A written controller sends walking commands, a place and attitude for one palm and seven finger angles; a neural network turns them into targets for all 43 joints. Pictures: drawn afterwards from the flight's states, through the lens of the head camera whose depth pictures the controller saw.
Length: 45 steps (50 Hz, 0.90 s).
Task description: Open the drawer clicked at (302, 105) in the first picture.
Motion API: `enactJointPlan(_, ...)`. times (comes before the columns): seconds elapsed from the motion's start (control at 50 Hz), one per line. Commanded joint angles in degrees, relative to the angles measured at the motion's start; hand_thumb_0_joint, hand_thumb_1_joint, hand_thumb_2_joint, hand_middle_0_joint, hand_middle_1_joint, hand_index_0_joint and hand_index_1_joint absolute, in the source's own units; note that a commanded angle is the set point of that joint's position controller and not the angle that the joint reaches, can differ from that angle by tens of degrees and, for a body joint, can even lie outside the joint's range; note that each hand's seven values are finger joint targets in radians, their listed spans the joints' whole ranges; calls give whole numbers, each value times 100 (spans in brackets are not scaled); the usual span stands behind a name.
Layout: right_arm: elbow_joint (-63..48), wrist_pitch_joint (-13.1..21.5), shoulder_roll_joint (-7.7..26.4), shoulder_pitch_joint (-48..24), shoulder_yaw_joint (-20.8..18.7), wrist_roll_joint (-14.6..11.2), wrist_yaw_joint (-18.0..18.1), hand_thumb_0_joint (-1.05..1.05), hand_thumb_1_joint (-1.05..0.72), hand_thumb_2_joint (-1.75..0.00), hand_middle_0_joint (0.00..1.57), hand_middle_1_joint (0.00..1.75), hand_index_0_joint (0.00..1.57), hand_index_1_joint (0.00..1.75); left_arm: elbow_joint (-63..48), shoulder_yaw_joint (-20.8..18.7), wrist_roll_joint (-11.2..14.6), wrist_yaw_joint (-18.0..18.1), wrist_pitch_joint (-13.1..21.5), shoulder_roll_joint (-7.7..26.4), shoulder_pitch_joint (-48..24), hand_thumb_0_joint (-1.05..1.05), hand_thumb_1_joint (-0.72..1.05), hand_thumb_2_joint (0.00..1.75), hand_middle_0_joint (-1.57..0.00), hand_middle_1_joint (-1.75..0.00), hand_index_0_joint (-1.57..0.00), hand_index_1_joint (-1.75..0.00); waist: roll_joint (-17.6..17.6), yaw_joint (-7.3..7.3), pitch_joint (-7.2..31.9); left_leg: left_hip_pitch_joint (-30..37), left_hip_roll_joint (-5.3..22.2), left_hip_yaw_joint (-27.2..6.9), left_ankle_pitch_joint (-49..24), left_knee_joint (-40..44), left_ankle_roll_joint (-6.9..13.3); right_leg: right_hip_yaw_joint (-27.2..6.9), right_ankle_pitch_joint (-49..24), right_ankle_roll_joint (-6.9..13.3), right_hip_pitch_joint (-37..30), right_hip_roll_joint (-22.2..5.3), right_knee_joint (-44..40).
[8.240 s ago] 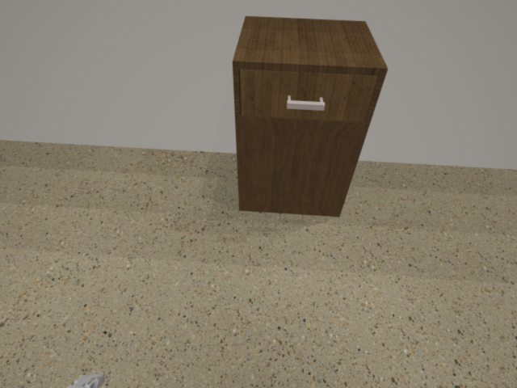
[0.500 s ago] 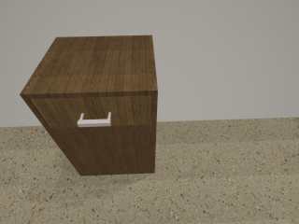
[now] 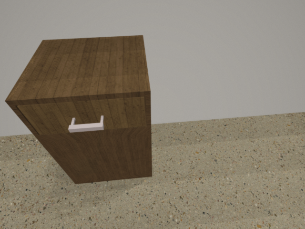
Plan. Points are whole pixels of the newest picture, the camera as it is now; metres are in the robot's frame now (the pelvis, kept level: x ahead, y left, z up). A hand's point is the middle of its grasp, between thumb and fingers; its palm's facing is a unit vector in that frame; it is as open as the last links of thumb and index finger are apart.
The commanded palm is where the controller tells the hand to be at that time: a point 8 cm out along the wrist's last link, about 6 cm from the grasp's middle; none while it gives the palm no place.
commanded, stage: look again from close up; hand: left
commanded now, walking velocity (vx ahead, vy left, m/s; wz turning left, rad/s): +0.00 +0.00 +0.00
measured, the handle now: (87, 123) +0.51 +0.28 -0.10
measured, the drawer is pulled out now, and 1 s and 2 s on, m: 0.00 0.00 0.00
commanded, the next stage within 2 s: shuffle to correct the standing spot in 0.20 s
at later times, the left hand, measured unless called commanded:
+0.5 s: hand out of the picture -0.01 +0.17 -0.18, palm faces +0.11 -0.97 -0.20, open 7.4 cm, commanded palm none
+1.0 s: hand out of the picture +0.04 +0.19 -0.16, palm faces +0.07 -0.97 -0.25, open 7.3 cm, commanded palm none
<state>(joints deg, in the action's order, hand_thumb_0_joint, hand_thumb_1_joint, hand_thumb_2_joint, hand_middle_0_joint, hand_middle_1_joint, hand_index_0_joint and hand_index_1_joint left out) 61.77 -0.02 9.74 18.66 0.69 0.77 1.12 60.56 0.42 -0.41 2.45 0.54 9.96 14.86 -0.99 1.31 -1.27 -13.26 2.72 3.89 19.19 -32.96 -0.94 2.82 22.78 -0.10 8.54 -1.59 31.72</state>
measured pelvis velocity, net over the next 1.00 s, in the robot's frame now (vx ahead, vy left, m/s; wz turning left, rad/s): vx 0.03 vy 0.01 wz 0.06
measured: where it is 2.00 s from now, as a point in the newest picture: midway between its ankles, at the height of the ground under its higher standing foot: outside the picture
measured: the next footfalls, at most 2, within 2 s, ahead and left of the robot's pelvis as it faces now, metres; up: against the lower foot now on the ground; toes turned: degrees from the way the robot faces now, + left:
right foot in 0.90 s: +0.06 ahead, -0.07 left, +0.00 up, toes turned +0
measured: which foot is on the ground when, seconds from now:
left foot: down 0.00-1.00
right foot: down 0.00-0.60, up 0.62-0.88, down 0.90-1.00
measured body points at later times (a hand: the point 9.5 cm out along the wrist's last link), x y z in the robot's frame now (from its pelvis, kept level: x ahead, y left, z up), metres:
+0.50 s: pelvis +0.01 -0.01 +0.00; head +0.03 -0.01 +0.45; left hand -0.02 +0.22 -0.16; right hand +0.03 -0.24 -0.16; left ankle -0.02 +0.12 -0.72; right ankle -0.06 -0.12 -0.73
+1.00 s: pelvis +0.03 +0.01 +0.00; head +0.04 -0.01 +0.45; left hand +0.04 +0.24 -0.14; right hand +0.08 -0.22 -0.16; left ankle +0.02 +0.12 -0.73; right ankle +0.02 -0.09 -0.73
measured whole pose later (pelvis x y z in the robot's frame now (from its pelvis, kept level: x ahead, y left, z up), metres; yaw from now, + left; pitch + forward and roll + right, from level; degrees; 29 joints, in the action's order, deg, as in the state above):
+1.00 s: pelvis +0.03 +0.01 +0.00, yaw +3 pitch +0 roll +1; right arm 58.8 -0.7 11.2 13.5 -0.4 0.7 0.5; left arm 60.9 0.3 -1.3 2.9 1.0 8.3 16.0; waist -2.3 0.4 -0.5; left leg -14.1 0.8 5.2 17.2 -31.3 0.7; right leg 4.4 18.9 1.7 13.3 -0.7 32.3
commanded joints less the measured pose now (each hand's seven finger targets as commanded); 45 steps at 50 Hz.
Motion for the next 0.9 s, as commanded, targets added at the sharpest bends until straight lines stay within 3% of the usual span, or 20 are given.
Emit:
enactJointPlan(0.0, -186, 82, 538, 133, -68, 2, 31, 0, -90, -90, 20, 30, 20, 30, -167, -105, -5, -1, 16, 636, 365, 0, 90, 90, -20, -30, -20, -30, 190, -139, -521, -149, 309, -387, -1263, 717, 289, -289, -1230, 228, 383, -343, -631)
enactJointPlan(0.06, -121, 82, 517, 142, -60, -1, 26, 0, -90, -90, 20, 30, 20, 30, -140, -101, -8, -17, 9, 616, 410, 0, 90, 90, -20, -30, -20, -30, 96, -159, -518, -118, 300, -407, -1104, 815, 303, -294, -965, 215, 402, -325, -716)
enactJointPlan(0.18, -27, 116, 497, 126, -76, -4, 46, 0, -90, -90, 20, 30, 20, 30, -62, -113, -13, -21, 57, 594, 484, 0, 90, 90, -20, -30, -20, -30, 91, -145, -81, 273, 319, -355, -1671, 712, 284, -320, -1675, 207, 246, -391, -690)
enactJointPlan(0.28, 41, 107, 470, 63, -80, -14, 64, 0, -90, -90, 20, 30, 20, 30, 52, -111, -19, -22, 82, 566, 554, 0, 90, 90, -20, -30, -20, -30, 198, -134, -104, 360, 321, -295, -1811, 687, 245, -332, -2140, 207, 221, -430, -734)
enactJointPlan(0.34, -24, 51, 504, -44, -102, -20, 44, 0, -90, -90, 20, 30, 20, 30, 56, -218, -47, -9, 64, 749, 616, 0, 90, 90, -20, -30, -20, -30, 198, -188, -177, -4, 158, -170, -1437, 397, 224, -441, -2205, 292, -6, -635, -647)
enactJointPlan(0.38, -162, 10, 510, -228, -126, -13, 23, 0, -90, -90, 20, 30, 20, 30, 81, -324, -52, -1, 47, 942, 802, 0, 90, 90, -20, -30, -20, -30, 561, -294, -216, -498, -5, 18, -967, -61, 168, -770, -2386, 451, -258, -1043, -788)
enactJointPlan(0.42, -358, -39, 484, -506, -156, -5, 9, 0, -90, -90, 20, 30, 20, 30, 71, -426, -75, 21, 38, 1067, 1014, 0, 90, 90, -20, -30, -20, -30, 1075, -438, -392, -1196, -96, 113, 341, -745, 115, -1229, -3326, 791, -545, -1639, -967)
enactJointPlan(0.46, -572, -55, 479, -843, -193, -8, 1, 0, -90, -90, 20, 30, 20, 30, 64, -494, -133, 64, 32, 1062, 1221, 0, 90, 90, -20, -30, -20, -30, 1126, -595, -533, -1801, -49, -31, 1066, -1458, 134, -1482, -4398, 1120, -785, -2096, -943)
enactJointPlan(0.5, -643, -34, 397, -842, -197, -56, -22, 0, -90, -90, 20, 30, 20, 30, -23, -466, -172, 70, 25, 975, 955, 0, 90, 90, -20, -30, -20, -30, 1088, -417, -491, -1494, 22, -135, 1016, -935, 167, -961, -4820, 1053, -634, -1878, -645)
enactJointPlan(0.52, -553, -23, 357, -519, -191, -71, -27, 0, -90, -90, 20, 30, 20, 30, -111, -433, -162, 60, 9, 955, 674, 0, 90, 90, -20, -30, -20, -30, 1059, -183, -334, -786, -49, -47, 481, -184, 173, -573, -4704, 833, -270, -1590, -332)
enactJointPlan(0.54, -322, 23, 364, 167, -211, -48, -24, 0, -90, -90, 20, 30, 20, 30, -213, -399, -126, 55, -10, 873, 418, 0, 90, 90, -20, -30, -20, -30, 808, 151, -40, 256, -173, 95, -798, 605, 212, -200, -4338, 548, 147, -1207, 384)
enactJointPlan(0.56, -160, 77, 703, 680, -269, 36, 5, 0, -90, -90, 20, 30, 20, 30, -321, -353, -61, 40, -29, 680, 360, 0, 90, 90, -20, -30, -20, -30, -185, 295, 290, 1095, 437, -648, -2400, 891, 505, 215, -2702, 221, 867, -579, 1437)
enactJointPlan(0.58, -151, 86, 1118, 878, -346, 54, 59, 0, -90, -90, 20, 30, 20, 30, -423, -279, 14, 25, -42, 372, 388, 0, 90, 90, -20, -30, -20, -30, -1550, 231, 538, 1403, 1564, -2034, -4294, 1158, 1158, 321, 943, -33, 1674, 0, 2462)
enactJointPlan(0.6, -260, 19, 1157, 664, -343, 15, 68, 0, -90, -90, 20, 30, 20, 30, -426, -287, 3, 59, -106, 400, 535, 0, 90, 90, -20, -30, -20, -30, -1180, 124, 718, 1141, 1807, -1920, -4124, 1225, 1506, -163, 1521, 75, 1572, -97, 2821)
enactJointPlan(0.64, -516, 55, 843, -170, -253, 31, 60, 0, -90, -90, 20, 30, 20, 30, -313, -256, -56, 18, -139, 307, 359, 0, 90, 90, -20, -30, -20, -30, -931, -90, 121, 134, 1552, -1591, -2466, 1523, 1428, -201, 1081, 120, 1496, -347, 2846)
enactJointPlan(0.66, -582, 52, 765, -406, -219, 44, 57, 0, -90, -90, 20, 30, 20, 30, -244, -252, -74, -25, -145, 277, 406, 0, 90, 90, -20, -30, -20, -30, -832, -161, -91, -184, 1391, -1426, -2114, 1619, 1353, -165, 789, 98, 1406, -359, 2716)
enactJointPlan(0.74, -544, 94, 722, -364, -185, 43, 62, 0, -90, -90, 20, 30, 20, 30, -106, -180, -77, -70, -143, 114, 566, 0, 90, 90, -20, -30, -20, -30, -519, -226, -35, -43, 1126, -988, -2428, 1658, 1268, 4, 317, -1, 1131, -274, 1763)
enactJointPlan(0.78, -508, 89, 738, -317, -209, 40, 46, 0, -90, -90, 20, 30, 20, 30, -91, -158, -74, -59, -120, 102, 562, 0, 90, 90, -20, -30, -20, -30, -392, -217, 64, -52, 1109, -939, -2049, 1581, 1237, 58, 130, -25, 850, -225, 1118)
enactJointPlan(0.84, -475, 86, 649, -389, -211, -6, 28, 0, -90, -90, 20, 30, 20, 30, -6, -160, -104, -49, -22, 212, 790, 0, 90, 90, -20, -30, -20, -30, 61, -376, 152, -359, 772, -690, -1157, 1130, 836, -15, -946, -58, 61, -205, -443)
enactJointPlan(0.88, -482, 78, 364, -352, -148, -47, -1, 0, -90, -90, 20, 30, 20, 30, -45, -152, -110, -46, 97, 557, 618, 0, 90, 90, -20, -30, -20, -30, 868, -197, 23, -413, 138, -332, -219, 754, 340, -1107, -1061, 248, 261, -942, -1226)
